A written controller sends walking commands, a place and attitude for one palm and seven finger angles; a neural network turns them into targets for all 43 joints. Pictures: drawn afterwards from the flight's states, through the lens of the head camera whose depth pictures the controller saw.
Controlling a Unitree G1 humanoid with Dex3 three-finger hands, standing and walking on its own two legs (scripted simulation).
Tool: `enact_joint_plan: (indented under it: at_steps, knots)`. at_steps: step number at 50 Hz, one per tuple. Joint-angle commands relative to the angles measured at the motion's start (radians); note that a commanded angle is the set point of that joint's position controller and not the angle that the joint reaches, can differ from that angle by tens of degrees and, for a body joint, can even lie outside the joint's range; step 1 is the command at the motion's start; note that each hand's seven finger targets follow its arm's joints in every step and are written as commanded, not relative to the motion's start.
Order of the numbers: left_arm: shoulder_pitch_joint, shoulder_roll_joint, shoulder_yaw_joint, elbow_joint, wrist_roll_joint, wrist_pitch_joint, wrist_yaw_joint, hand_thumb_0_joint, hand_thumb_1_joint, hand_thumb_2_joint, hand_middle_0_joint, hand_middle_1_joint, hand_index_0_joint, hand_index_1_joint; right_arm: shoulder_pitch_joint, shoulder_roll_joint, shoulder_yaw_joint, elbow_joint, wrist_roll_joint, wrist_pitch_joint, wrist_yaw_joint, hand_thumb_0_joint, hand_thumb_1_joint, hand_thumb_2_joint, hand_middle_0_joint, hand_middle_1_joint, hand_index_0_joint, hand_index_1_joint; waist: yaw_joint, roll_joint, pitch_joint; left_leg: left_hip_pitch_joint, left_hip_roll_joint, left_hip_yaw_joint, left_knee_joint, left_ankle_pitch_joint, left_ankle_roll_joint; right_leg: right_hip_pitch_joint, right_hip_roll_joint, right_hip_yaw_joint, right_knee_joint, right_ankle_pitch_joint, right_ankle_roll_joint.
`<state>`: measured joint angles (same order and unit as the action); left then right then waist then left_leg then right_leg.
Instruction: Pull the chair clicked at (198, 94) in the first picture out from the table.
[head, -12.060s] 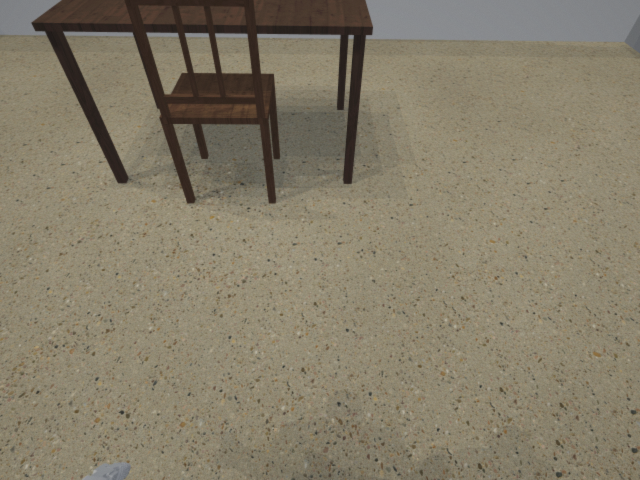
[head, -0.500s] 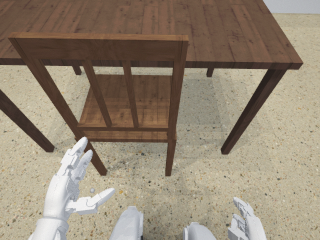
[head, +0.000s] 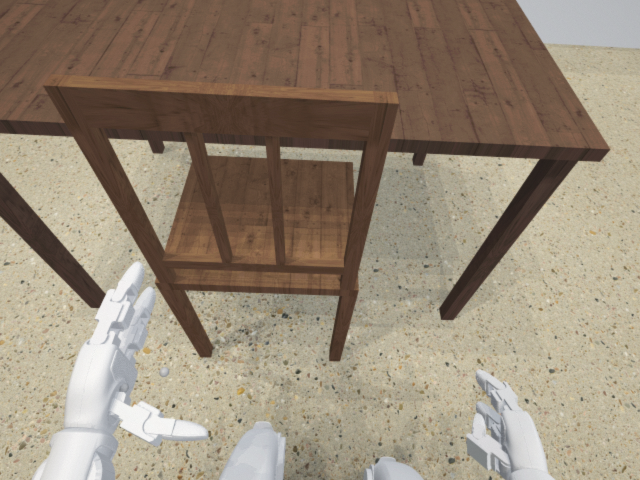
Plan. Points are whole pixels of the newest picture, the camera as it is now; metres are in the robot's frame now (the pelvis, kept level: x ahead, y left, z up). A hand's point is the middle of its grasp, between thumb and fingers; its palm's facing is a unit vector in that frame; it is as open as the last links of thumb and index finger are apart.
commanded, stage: raise the hand toward the chair's back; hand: left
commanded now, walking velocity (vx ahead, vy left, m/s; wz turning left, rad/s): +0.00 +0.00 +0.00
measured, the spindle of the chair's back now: (213, 206) +0.50 +0.20 +0.00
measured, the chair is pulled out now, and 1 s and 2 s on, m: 0.00 0.00 0.00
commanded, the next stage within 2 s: aim the fingers beside a spindle in 0.80 s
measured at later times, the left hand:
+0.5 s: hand (151, 346) +0.25 +0.20 +0.05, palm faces +0.03 -1.00 -0.06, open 16.9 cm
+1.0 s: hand (159, 349) +0.25 +0.19 +0.05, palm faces +0.03 -1.00 -0.06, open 16.9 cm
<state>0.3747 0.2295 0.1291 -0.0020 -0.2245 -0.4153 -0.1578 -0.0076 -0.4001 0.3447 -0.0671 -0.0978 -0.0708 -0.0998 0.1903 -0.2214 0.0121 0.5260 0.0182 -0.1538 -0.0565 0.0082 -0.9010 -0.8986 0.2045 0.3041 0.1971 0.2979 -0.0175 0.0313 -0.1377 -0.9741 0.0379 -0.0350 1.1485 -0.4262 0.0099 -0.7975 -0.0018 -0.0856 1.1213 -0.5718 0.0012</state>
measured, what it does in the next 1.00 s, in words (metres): stands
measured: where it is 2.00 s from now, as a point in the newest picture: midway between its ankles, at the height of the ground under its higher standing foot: outside the picture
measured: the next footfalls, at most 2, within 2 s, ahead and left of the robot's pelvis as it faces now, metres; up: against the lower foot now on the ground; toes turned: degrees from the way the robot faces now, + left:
none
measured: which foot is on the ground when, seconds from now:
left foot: down 0.00-1.00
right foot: down 0.00-1.00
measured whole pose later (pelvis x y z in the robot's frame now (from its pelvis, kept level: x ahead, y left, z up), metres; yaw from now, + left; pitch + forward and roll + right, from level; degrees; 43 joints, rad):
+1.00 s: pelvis +0.01 -0.01 +0.01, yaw +0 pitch +14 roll -3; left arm 0.29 0.25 0.19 0.10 -0.26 -0.42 -0.23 -0.01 -0.50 0.30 -0.06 -0.08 -0.06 -0.08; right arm 0.22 -0.24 0.01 0.56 0.02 -0.16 -0.06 0.01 -0.90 -0.90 0.21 0.30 0.20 0.30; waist -0.02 0.04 -0.13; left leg -0.94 0.04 -0.03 1.11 -0.42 0.00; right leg -0.77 0.00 -0.08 1.09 -0.56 -0.01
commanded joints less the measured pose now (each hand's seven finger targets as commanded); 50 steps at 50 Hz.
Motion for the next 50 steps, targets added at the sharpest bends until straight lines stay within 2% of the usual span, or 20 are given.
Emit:
enact_joint_plan:
  at_steps: [1,2,4,6,10,12,18,20,22,25,27,30,32,36,37,41,43,45,49,50]
  knots:
    - [-0.065,0.113,0.085,-0.213,-0.028,-0.054,-0.021,0.000,-0.500,0.300,-0.060,-0.080,-0.060,-0.080,-0.012,-0.145,-0.066,-0.141,0.004,-0.047,-0.011,0.000,-0.900,-0.900,0.200,0.300,0.200,0.300,-0.008,0.061,-0.218,0.345,-0.006,-0.022,-0.191,0.131,0.011,-0.018,0.023,-0.001,-0.185,0.190,-0.023]
    - [-0.069,0.133,0.105,-0.198,-0.027,-0.048,-0.020,0.000,-0.500,0.300,-0.060,-0.080,-0.060,-0.080,-0.011,-0.147,-0.064,-0.135,0.003,-0.044,-0.011,0.000,-0.900,-0.900,0.200,0.300,0.200,0.300,-0.009,0.055,-0.212,0.338,-0.006,-0.024,-0.191,0.131,0.012,-0.013,0.024,-0.001,-0.187,0.190,-0.023]
    - [-0.085,0.119,0.095,-0.191,-0.029,-0.047,-0.029,0.000,-0.500,0.300,-0.060,-0.080,-0.060,-0.080,-0.012,-0.146,-0.062,-0.139,0.006,-0.045,-0.011,0.000,-0.900,-0.900,0.200,0.300,0.200,0.300,-0.012,0.049,-0.195,0.340,-0.005,-0.026,-0.200,0.116,0.009,-0.018,0.025,-0.004,-0.192,0.177,-0.023]
    - [-0.107,0.139,0.112,-0.194,-0.036,-0.050,-0.035,0.000,-0.500,0.300,-0.060,-0.080,-0.060,-0.080,-0.011,-0.149,-0.061,-0.133,0.004,-0.048,-0.012,0.000,-0.900,-0.900,0.200,0.300,0.200,0.300,-0.009,0.065,-0.208,0.345,-0.006,-0.027,-0.202,0.119,0.010,-0.012,0.023,-0.001,-0.195,0.178,-0.023]
    - [-0.123,0.146,0.127,-0.157,-0.043,-0.040,-0.053,0.000,-0.500,0.300,-0.060,-0.080,-0.060,-0.080,-0.007,-0.156,-0.061,-0.128,0.009,-0.050,-0.015,0.000,-0.900,-0.900,0.200,0.300,0.200,0.300,-0.012,0.046,-0.198,0.344,-0.007,-0.025,-0.212,0.113,0.009,-0.003,0.024,-0.001,-0.206,0.174,-0.022]
    - [-0.126,0.173,0.155,-0.137,-0.047,-0.033,-0.059,0.000,-0.500,0.300,-0.060,-0.080,-0.060,-0.080,-0.004,-0.158,-0.062,-0.119,0.008,-0.052,-0.017,0.000,-0.900,-0.900,0.200,0.300,0.200,0.300,-0.008,0.043,-0.208,0.345,-0.008,-0.025,-0.214,0.127,0.011,0.011,0.025,0.000,-0.211,0.184,-0.022]
    - [-0.128,0.154,0.148,-0.124,-0.067,-0.031,-0.080,0.000,-0.500,0.300,-0.060,-0.080,-0.060,-0.080,0.004,-0.160,-0.066,-0.114,0.014,-0.062,-0.017,0.000,-0.900,-0.900,0.200,0.300,0.200,0.300,-0.010,0.041,-0.214,0.361,-0.011,-0.014,-0.218,0.154,0.013,0.031,0.023,0.006,-0.229,0.211,-0.018]
    - [-0.130,0.160,0.152,-0.123,-0.065,-0.036,-0.076,0.000,-0.500,0.300,-0.060,-0.080,-0.060,-0.080,0.004,-0.162,-0.069,-0.110,0.012,-0.064,-0.016,0.000,-0.900,-0.900,0.200,0.300,0.200,0.300,-0.009,0.051,-0.211,0.364,-0.010,-0.013,-0.220,0.156,0.011,0.026,0.022,0.006,-0.228,0.211,-0.018]
    - [-0.122,0.174,0.165,-0.097,-0.059,-0.038,-0.067,0.000,-0.500,0.300,-0.060,-0.080,-0.060,-0.080,0.003,-0.162,-0.069,-0.107,0.011,-0.061,-0.014,0.000,-0.900,-0.900,0.200,0.300,0.200,0.300,-0.008,0.026,-0.185,0.339,-0.011,-0.014,-0.223,0.136,0.012,0.029,0.024,0.006,-0.231,0.193,-0.018]
    - [-0.134,0.165,0.158,-0.124,-0.062,-0.054,-0.064,0.000,-0.500,0.300,-0.060,-0.080,-0.060,-0.080,0.005,-0.161,-0.071,-0.108,0.011,-0.064,-0.010,0.000,-0.900,-0.900,0.200,0.300,0.200,0.300,-0.009,0.052,-0.203,0.354,-0.012,-0.008,-0.220,0.153,0.012,0.029,0.020,0.010,-0.228,0.209,-0.019]
    - [-0.123,0.179,0.174,-0.101,-0.060,-0.055,-0.058,0.000,-0.500,0.300,-0.060,-0.080,-0.060,-0.080,0.003,-0.161,-0.072,-0.104,0.009,-0.060,-0.011,0.000,-0.900,-0.900,0.200,0.300,0.200,0.300,-0.006,0.029,-0.192,0.330,-0.012,-0.006,-0.217,0.139,0.013,0.035,0.022,0.015,-0.232,0.197,-0.018]
    - [-0.140,0.167,0.162,-0.121,-0.061,-0.069,-0.059,0.000,-0.500,0.300,-0.060,-0.080,-0.060,-0.080,0.001,-0.159,-0.072,-0.108,0.010,-0.061,-0.008,0.000,-0.900,-0.900,0.200,0.300,0.200,0.300,-0.008,0.058,-0.199,0.344,-0.012,-0.004,-0.216,0.140,0.012,0.024,0.020,0.015,-0.227,0.198,-0.018]
    - [-0.135,0.177,0.170,-0.112,-0.061,-0.070,-0.059,0.000,-0.500,0.300,-0.060,-0.080,-0.060,-0.080,0.002,-0.161,-0.072,-0.103,0.009,-0.060,-0.009,0.000,-0.900,-0.900,0.200,0.300,0.200,0.300,-0.009,0.033,-0.202,0.334,-0.011,-0.004,-0.212,0.138,0.014,0.033,0.022,0.017,-0.229,0.198,-0.017]
    - [-0.141,0.168,0.159,-0.113,-0.064,-0.069,-0.069,0.000,-0.500,0.300,-0.060,-0.080,-0.060,-0.080,0.001,-0.161,-0.071,-0.106,0.011,-0.060,-0.009,0.000,-0.900,-0.900,0.200,0.300,0.200,0.300,-0.011,0.050,-0.203,0.336,-0.013,-0.001,-0.208,0.136,0.014,0.028,0.020,0.022,-0.231,0.201,-0.017]
    - [-0.137,0.175,0.165,-0.105,-0.062,-0.065,-0.067,0.000,-0.500,0.300,-0.060,-0.080,-0.060,-0.080,0.001,-0.160,-0.070,-0.102,0.010,-0.058,-0.009,0.000,-0.900,-0.900,0.200,0.300,0.200,0.300,-0.013,0.029,-0.200,0.327,-0.012,-0.003,-0.206,0.135,0.016,0.034,0.022,0.023,-0.231,0.200,-0.016]
    - [-0.150,0.162,0.148,-0.118,-0.060,-0.065,-0.071,0.000,-0.500,0.300,-0.060,-0.080,-0.060,-0.080,-0.005,-0.159,-0.068,-0.109,0.013,-0.060,-0.011,0.000,-0.900,-0.900,0.200,0.300,0.200,0.300,-0.016,0.053,-0.196,0.340,-0.012,-0.003,-0.209,0.118,0.015,0.013,0.021,0.020,-0.232,0.183,-0.015]
    - [-0.146,0.169,0.161,-0.111,-0.065,-0.062,-0.070,0.000,-0.500,0.300,-0.060,-0.080,-0.060,-0.080,-0.003,-0.159,-0.067,-0.109,0.011,-0.059,-0.012,0.000,-0.900,-0.900,0.200,0.300,0.200,0.300,-0.014,0.022,-0.202,0.326,-0.013,-0.005,-0.207,0.120,0.017,0.028,0.021,0.023,-0.232,0.185,-0.014]
    - [-0.149,0.163,0.154,-0.118,-0.065,-0.063,-0.072,0.000,-0.500,0.300,-0.060,-0.080,-0.060,-0.080,-0.005,-0.159,-0.066,-0.110,0.013,-0.061,-0.012,0.000,-0.900,-0.900,0.200,0.300,0.200,0.300,-0.011,0.044,-0.201,0.335,-0.013,-0.006,-0.209,0.121,0.015,0.023,0.021,0.021,-0.230,0.183,-0.017]
    - [-0.206,0.128,0.102,-0.100,-0.050,-0.068,-0.069,0.000,-0.500,0.300,-0.060,-0.080,-0.060,-0.080,0.002,-0.161,-0.064,-0.103,0.008,-0.067,-0.010,0.000,-0.900,-0.900,0.200,0.300,0.200,0.300,-0.031,0.035,-0.195,0.324,-0.012,-0.012,-0.188,0.117,0.016,-0.018,0.019,0.018,-0.210,0.184,-0.014]
    - [-0.203,0.138,0.116,-0.084,-0.050,-0.067,-0.067,0.000,-0.500,0.300,-0.060,-0.080,-0.060,-0.080,0.004,-0.163,-0.066,-0.104,0.007,-0.065,-0.010,0.000,-0.900,-0.900,0.200,0.300,0.200,0.300,-0.026,0.016,-0.196,0.311,-0.012,-0.014,-0.189,0.101,0.015,-0.017,0.019,0.018,-0.210,0.168,-0.015]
